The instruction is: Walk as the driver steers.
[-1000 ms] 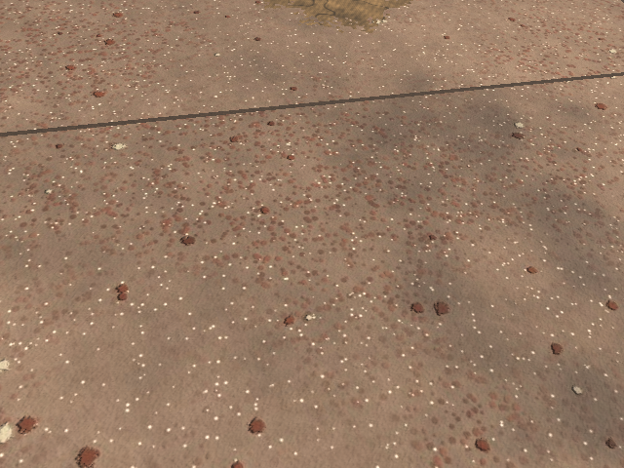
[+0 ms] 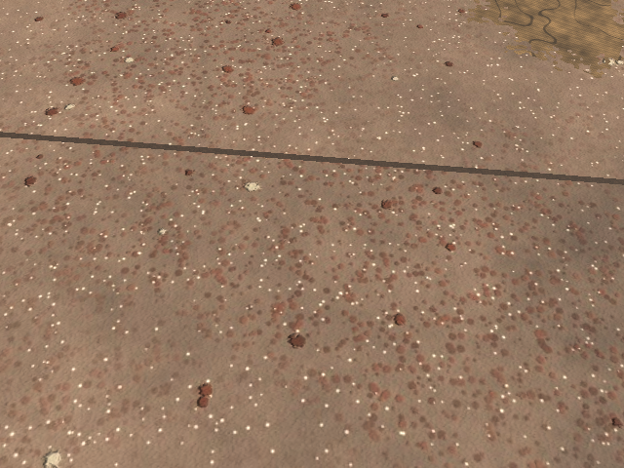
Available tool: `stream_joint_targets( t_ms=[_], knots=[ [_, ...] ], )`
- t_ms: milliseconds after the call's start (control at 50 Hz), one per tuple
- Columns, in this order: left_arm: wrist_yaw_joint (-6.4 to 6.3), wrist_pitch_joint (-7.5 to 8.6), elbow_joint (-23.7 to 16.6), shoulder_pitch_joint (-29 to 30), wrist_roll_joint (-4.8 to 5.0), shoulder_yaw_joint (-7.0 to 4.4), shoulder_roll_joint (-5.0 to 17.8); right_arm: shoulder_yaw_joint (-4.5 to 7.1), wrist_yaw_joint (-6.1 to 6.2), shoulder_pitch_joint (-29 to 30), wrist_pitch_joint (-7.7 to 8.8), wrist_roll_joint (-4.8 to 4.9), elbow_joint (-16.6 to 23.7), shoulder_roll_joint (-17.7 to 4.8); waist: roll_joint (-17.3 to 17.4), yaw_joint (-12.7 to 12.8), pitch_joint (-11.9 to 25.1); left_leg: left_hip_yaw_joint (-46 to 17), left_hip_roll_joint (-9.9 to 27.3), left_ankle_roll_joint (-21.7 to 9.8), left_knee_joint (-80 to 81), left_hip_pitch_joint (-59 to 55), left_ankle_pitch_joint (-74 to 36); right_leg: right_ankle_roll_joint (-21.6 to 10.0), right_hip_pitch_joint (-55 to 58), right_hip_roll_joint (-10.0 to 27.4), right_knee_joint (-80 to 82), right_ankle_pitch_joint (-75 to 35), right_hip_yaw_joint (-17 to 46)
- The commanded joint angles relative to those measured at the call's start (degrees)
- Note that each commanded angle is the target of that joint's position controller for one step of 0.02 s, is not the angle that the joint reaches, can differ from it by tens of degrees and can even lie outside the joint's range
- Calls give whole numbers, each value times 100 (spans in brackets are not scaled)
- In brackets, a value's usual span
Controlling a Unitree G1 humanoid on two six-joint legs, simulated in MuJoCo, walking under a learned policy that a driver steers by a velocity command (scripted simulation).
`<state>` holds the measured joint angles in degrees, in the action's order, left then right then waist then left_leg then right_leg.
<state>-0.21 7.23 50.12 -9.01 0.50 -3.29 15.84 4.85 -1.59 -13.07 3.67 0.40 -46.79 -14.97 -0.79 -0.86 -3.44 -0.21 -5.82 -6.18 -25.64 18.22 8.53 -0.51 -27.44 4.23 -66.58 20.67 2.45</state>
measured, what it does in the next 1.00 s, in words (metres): walks ahead, turning left: right foot, then left foot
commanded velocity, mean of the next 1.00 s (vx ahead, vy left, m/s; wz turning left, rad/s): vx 0.48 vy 0.00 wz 0.53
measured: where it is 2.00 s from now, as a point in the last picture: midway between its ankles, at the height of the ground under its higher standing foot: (231, 374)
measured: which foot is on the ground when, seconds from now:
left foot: down 0.00-0.32, up 0.34-0.82, down 0.84-1.00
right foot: up 0.00-0.30, down 0.32-0.86, up 0.88-1.00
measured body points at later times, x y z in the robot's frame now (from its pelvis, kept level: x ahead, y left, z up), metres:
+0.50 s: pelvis +0.29 -0.04 +0.00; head +0.31 -0.04 +0.45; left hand +0.33 +0.25 -0.11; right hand +0.46 -0.29 -0.11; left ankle +0.21 +0.07 -0.65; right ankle +0.34 -0.14 -0.74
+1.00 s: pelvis +0.51 +0.11 +0.00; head +0.54 +0.15 +0.44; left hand +0.44 +0.41 -0.13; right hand +0.78 -0.03 -0.09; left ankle +0.52 +0.20 -0.74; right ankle +0.54 -0.06 -0.64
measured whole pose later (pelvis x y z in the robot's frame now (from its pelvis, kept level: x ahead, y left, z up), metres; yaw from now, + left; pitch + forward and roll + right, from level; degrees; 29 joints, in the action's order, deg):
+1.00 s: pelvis +0.51 +0.11 +0.00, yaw +32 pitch +1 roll +0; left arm 0.1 4.0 47.5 -11.3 1.4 -3.2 18.2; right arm 3.3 -1.9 -9.7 2.7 -0.3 -37.1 -15.6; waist -1.5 0.9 -4.6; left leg 2.9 -3.3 -4.9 -28.4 20.3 9.6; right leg 1.4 -27.6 5.7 -68.6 24.8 0.6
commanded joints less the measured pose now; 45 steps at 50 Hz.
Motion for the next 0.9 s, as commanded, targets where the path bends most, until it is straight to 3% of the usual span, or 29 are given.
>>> stream_joint_targets(
  t_ms=[20, 60, 140, 220, 280, 300, 320, 340, 360, 380, 400, 420, 440, 460, 520, 600, 660, 740, 800, 820, 840, 860, 880, 900],
  knots=[
    [-41, -68, -356, -161, -109, -171, 543, 164, 97, 79, 122, 19, 473, -784, 166, 222, 601, -1878, 1555, -1148, 1349, -749, -1282, 177, -664, 268, 693, -409, 157],
    [-67, -117, -532, 286, -149, -143, 456, 211, 183, -105, 117, 40, 456, -957, 217, 116, 418, -1627, 1398, -1067, 1427, -511, -1254, 340, -772, 163, 1498, -1093, 76],
    [-3, -75, -792, 1095, -91, -67, 307, 217, 248, -407, 52, 64, 411, -972, 491, -211, 260, -1355, 1043, -676, 1336, -209, -521, 365, -283, -212, 3201, -2562, -8],
    [81, -5, -1015, 1456, -9, -99, 508, 208, 256, -720, 0, 106, 309, -915, 602, -331, 276, -1867, 1257, -568, 890, -717, -197, 269, -134, -345, 3800, -2517, 167],
    [139, 100, -1013, 1209, 12, -168, 711, 215, 304, -703, -69, 74, 362, -925, 807, -131, 369, -2335, 1412, -484, 316, -1153, -456, 82, 222, -401, 4030, -1759, 174],
    [128, 134, -895, 771, -1, -223, 790, 185, 307, -618, -89, 70, 419, -849, 853, 116, 532, -2323, 1261, -381, -27, -1116, -716, -47, 814, -440, 4256, -1750, 64],
    [98, 167, -771, 85, -86, -311, 1000, 96, 287, -539, -75, 41, 515, -618, 728, 447, 1076, -2074, 959, -196, -942, -780, -867, -305, 1990, -68, 4154, -1747, 319],
    [51, 143, -686, -875, -122, -392, 1352, -21, 278, -641, -61, -71, 651, -319, -62, 745, 1938, -1442, 490, 68, -2627, 90, 401, -637, 3549, 986, 4050, -1480, 1403],
    [99, 52, -465, -1165, -142, -473, 1665, -74, 262, -1503, 1, 176, 814, -166, -2191, 256, 2349, -973, -27, 364, -4238, 2147, 2733, -1537, 4956, 2091, 4734, -86, 4211],
    [118, 21, -642, -890, -24, -329, 999, 40, 291, -1343, -15, 239, 622, -852, -1229, 418, 1762, -1137, 483, 432, -4876, 2738, 2403, -1347, 4571, 1972, 4950, 984, 4119],
    [90, -25, -718, -629, -11, -240, 668, 112, 285, -705, -52, 178, 713, -1102, -667, 561, 1081, -960, 669, 458, -4940, 2837, 1834, -1068, 3851, 1705, 4992, 724, 3067],
    [88, -63, -750, -351, -73, -196, 609, 114, 294, -445, -81, 118, 766, -1008, -265, 443, 722, -815, 873, 491, -4807, 2587, 1425, -948, 3128, 1454, 5108, -48, 2367],
    [81, -88, -707, -202, -102, -165, 505, 126, 274, -267, -87, 60, 844, -912, -264, 350, 438, -810, 1026, 497, -4533, 2476, 1174, -931, 2646, 1257, 5233, -610, 1881],
    [66, -81, -674, -157, -141, -145, 477, 122, 233, -311, -109, 97, 882, -786, -424, 232, 381, -776, 1176, 484, -4371, 2214, 1026, -880, 2333, 1117, 5371, -947, 1457],
    [63, -16, -541, -235, -80, -200, 586, 64, 192, -208, -185, 133, 1048, -501, -442, 186, 304, -603, 1316, 546, -3967, 2272, 792, -1016, 2157, 1074, 5692, -1651, 736],
    [35, -47, -462, -280, -70, -275, 815, 8, 123, 154, -178, 113, 1253, -422, -287, 235, 269, -470, 1347, 623, -2928, 2413, -174, -1023, 2339, 1036, 5805, -2474, -94],
    [7, -114, -411, -415, -42, -290, 919, -54, 6, 709, -127, 104, 1408, -327, -244, 450, 112, -139, 1235, 561, -1940, 2142, -918, -869, 2414, 916, 5792, -2628, -678],
    [-3, -243, -287, -748, 57, -341, 1127, -68, -128, 1252, -137, 122, 1690, -350, -255, 573, -85, 183, 1073, 374, -1240, 2061, -672, -738, 2984, 1139, 5588, -3030, -994],
    [-52, -361, -311, -712, 129, -418, 1391, 88, -162, 880, -184, 81, 1729, -664, -511, 171, 281, 594, 577, 31, -1062, 1168, 194, -574, 3311, 1190, 4514, -5495, -1307],
    [-76, -410, -334, -654, 146, -425, 1431, 218, -146, 207, -203, 88, 1573, -878, -491, -244, 647, 711, 328, -148, -843, 279, 181, -481, 3171, 1098, 3575, -6057, -1442],
    [-103, -415, -365, -649, 125, -364, 1293, 410, -64, -792, -240, 103, 1299, -1209, -300, -756, 1141, 558, 197, -380, -548, -1292, -171, -277, 2373, 894, 2239, -5573, -1557],
    [-63, -358, -545, -950, -133, -149, 648, 500, 73, -1183, -269, 72, 1209, -1703, 996, -593, 1614, -1534, 1555, -900, -516, -3232, -716, 12, 269, 377, 236, -1684, -1518],
    [21, -174, -703, -1162, -89, -1, 473, 413, 56, -864, -182, 0, 1486, -1835, 1597, -240, 2653, -4474, 2843, -1890, 384, -4084, -912, 187, -1044, -550, -1321, 1566, -415],
    [91, -100, -619, -702, 152, -153, 1046, 226, -5, -783, -129, -76, 1449, -1250, 651, -544, 2457, -3634, 2772, -1566, 474, -3734, -1811, 156, -1329, -175, -1494, 1187, 177]
  ],
)
Keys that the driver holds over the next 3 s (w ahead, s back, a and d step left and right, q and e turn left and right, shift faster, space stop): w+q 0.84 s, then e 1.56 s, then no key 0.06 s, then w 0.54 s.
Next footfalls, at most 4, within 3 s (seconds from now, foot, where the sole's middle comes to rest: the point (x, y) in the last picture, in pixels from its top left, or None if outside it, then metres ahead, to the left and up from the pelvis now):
0.32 right None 0.38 -0.13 -0.77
0.84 left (213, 419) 0.55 0.22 -0.77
1.36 right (275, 331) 0.76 0.09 -0.77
1.78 left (174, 354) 0.70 0.32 -0.77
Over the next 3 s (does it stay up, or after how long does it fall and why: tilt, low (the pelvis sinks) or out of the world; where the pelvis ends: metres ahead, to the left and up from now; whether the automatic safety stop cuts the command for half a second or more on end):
stays up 0.79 0.12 0.00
